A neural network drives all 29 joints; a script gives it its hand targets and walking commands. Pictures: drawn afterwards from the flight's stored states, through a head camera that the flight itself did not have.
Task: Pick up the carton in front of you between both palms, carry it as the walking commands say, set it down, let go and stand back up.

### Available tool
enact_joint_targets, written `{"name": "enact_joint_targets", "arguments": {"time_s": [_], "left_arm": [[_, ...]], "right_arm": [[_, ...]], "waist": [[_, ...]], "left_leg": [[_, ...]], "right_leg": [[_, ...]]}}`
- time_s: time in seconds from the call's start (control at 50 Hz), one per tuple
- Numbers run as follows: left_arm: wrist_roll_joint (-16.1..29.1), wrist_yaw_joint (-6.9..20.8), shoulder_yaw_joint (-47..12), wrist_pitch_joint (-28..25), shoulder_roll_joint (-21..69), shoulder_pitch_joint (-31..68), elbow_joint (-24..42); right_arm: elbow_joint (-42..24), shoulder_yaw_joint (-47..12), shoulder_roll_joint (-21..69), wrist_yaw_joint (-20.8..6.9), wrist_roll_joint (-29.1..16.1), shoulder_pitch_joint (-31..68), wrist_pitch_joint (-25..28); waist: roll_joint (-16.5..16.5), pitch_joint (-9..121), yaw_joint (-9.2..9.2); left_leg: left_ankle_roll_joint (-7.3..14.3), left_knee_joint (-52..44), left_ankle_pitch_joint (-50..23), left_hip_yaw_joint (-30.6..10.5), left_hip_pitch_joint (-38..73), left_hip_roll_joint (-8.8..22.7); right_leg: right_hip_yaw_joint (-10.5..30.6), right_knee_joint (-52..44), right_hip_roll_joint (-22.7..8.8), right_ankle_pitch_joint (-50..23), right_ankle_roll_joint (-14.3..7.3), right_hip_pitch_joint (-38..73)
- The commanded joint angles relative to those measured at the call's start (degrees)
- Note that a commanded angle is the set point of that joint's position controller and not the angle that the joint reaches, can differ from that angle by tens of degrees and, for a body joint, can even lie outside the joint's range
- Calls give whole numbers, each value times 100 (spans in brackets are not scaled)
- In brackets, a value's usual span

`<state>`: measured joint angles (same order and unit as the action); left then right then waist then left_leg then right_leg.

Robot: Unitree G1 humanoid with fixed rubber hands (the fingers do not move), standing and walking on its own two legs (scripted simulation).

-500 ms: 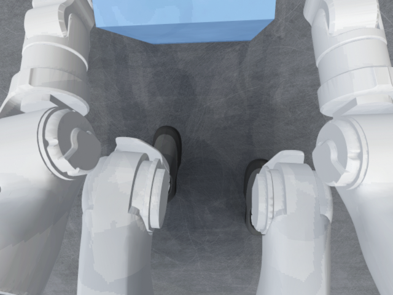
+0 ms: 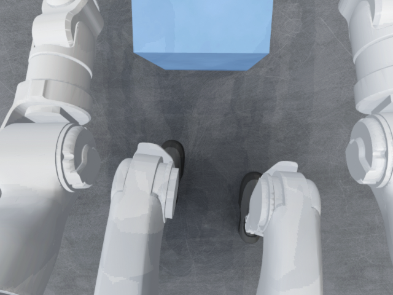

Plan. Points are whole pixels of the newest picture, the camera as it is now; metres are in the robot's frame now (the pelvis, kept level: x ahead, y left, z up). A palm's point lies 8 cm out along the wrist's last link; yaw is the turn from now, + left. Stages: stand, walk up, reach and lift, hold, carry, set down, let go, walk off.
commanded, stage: set down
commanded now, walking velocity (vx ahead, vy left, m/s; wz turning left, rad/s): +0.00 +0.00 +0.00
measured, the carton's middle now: (204, 10) +0.58 +0.08 -0.28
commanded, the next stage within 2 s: let go in 0.78 s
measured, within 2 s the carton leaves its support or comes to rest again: neither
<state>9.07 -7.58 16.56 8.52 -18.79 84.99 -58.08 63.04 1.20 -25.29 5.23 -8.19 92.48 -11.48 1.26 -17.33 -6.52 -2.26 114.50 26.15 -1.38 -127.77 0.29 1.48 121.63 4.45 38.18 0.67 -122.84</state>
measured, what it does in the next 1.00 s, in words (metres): rises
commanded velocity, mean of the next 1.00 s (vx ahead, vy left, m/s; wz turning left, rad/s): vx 0.00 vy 0.00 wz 0.00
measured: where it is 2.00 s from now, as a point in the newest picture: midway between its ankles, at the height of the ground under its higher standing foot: (209, 203)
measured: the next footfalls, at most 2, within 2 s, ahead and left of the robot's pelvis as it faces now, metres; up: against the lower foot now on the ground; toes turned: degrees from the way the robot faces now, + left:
none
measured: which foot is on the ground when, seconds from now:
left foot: down 0.00-1.00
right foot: down 0.00-1.00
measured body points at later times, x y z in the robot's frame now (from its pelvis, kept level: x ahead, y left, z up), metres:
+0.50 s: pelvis +0.02 +0.01 +0.12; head +0.37 +0.02 +0.41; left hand +0.56 +0.26 +0.01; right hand +0.63 -0.13 +0.02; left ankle +0.14 +0.13 -0.37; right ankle +0.08 -0.11 -0.37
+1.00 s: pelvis +0.05 +0.01 +0.25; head +0.36 +0.02 +0.58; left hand +0.53 +0.25 +0.13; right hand +0.59 -0.15 +0.14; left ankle +0.14 +0.13 -0.37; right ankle +0.08 -0.11 -0.37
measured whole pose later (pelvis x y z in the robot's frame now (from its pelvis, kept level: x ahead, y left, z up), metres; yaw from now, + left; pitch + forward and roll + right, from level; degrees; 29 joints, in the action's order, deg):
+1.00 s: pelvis +0.05 +0.01 +0.25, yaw -2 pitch +46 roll -1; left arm -6.5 1.3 22.2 11.5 -11.0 56.2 -40.3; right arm 48.7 16.8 -14.8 1.2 7.6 65.0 -12.6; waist 1.7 2.5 -4.8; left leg -0.4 57.5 13.4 -0.9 -89.6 1.1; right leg 2.9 61.2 3.2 21.1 1.2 -85.6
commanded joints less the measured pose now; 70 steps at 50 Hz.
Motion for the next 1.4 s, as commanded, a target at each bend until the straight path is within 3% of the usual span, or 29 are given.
{"name": "enact_joint_targets", "arguments": {"time_s": [0.0, 0.16, 0.38, 0.58, 0.74, 0.8, 0.88, 1.0, 1.12, 1.24, 1.38], "left_arm": [[-212, 46, 165, -5, -582, 1279, 535], [-509, 95, 424, 64, -561, 940, 932], [-355, 137, 348, 397, -512, 280, 1885], [-605, 249, 480, 464, -216, -145, 1996], [-894, 349, 688, 372, -34, -382, 1925], [-1079, 446, 751, 321, 85, -604, 1904], [-1390, 680, 765, 254, 126, -1325, 2079], [-1732, 1126, 428, 124, -40, -2912, 2775], [-1516, 1322, -12, -98, 67, -4294, 3062], [-1226, 1391, -365, -376, 297, -5780, 3060], [-1024, 1282, -806, -671, 297, -7346, 3362]], "right_arm": [[-402, 368, -551, -51, 246, 1560, 53], [-633, 603, -417, -158, 474, 1281, 7], [-1517, 648, -491, -231, 495, 940, -264], [-1282, 996, -428, -503, 763, 440, -236], [-1115, 1164, -325, -679, 953, 257, -107], [-1078, 1336, -194, -705, 1162, -39, -62], [-1418, 1561, 139, -578, 1489, -876, -37], [-2714, 1583, 897, -174, 1632, -2645, 33], [-3505, 1351, 1108, -156, 1493, -4077, 315], [-3357, 1218, 1185, -330, 1445, -5573, 634], [-3275, 1011, 1089, -484, 1235, -7244, 973]], "waist": [[315, 6943, -193], [403, 7512, -285], [626, 8847, -266], [401, 8259, -184], [454, 7866, -245], [453, 7774, -158], [397, 8140, -63], [194, 8252, -42], [13, 7078, 26], [-35, 6134, 182], [-240, 5184, 276]], "left_leg": [[64, -722, -1656, 575, 4592, -191], [51, -1427, -1933, 654, 4797, -273], [65, -2492, -3018, 608, 5946, -392], [-1, -3696, -3045, 526, 6714, -353], [-2, -4669, -3121, 495, 7278, -296], [1, -4981, -3123, 484, 7463, -283], [63, -5324, -3549, 513, 8040, -312], [199, -5849, -4174, 472, 9024, -327], [247, -6456, -4089, 191, 10160, -200], [203, -6971, -3892, -11, 10866, -124], [124, -7528, -3711, -121, 11554, -93]], "right_leg": [[-371, -1787, -2, -1127, 25, 1963], [-383, -2419, 88, -1564, 71, 2497], [-458, -3376, 199, -2595, 112, 3648], [-409, -4600, 179, -2555, 88, 3889], [-339, -5583, 140, -2728, 122, 4523], [-316, -5915, 125, -2860, 143, 4803], [-278, -6322, 147, -3479, 192, 5551], [-204, -6904, 153, -4298, 242, 6704], [-238, -7641, 85, -3510, 209, 6572], [-214, -8129, 12, -3063, 138, 6788], [-158, -8642, -57, -2805, 67, 7622]]}}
